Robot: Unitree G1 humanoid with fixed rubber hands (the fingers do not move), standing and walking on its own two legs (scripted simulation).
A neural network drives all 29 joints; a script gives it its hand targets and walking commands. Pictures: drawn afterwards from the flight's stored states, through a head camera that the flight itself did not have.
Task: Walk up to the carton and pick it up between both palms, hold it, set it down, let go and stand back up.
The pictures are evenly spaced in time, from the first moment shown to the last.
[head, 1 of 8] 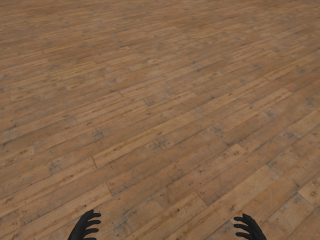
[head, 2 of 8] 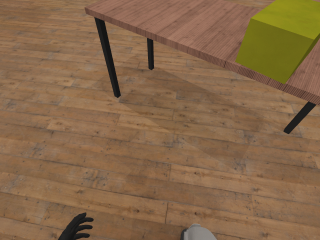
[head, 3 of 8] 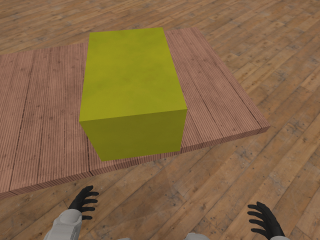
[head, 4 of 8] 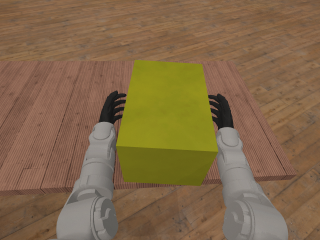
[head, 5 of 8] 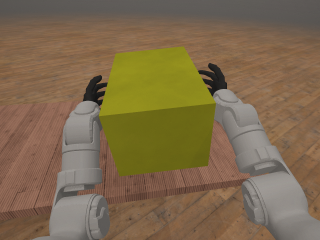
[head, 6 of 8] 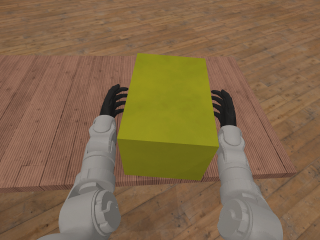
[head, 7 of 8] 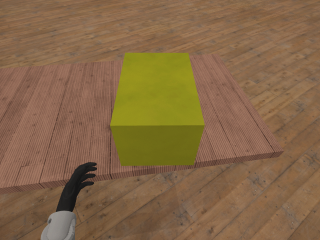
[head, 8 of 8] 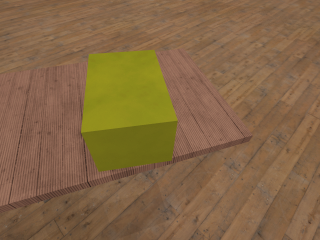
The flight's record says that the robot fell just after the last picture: no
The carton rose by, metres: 0.18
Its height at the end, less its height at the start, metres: +0.00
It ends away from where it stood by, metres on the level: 0.00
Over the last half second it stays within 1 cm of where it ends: yes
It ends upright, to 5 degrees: yes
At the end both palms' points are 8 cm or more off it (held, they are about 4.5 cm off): yes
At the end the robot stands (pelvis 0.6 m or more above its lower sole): yes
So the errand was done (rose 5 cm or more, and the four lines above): yes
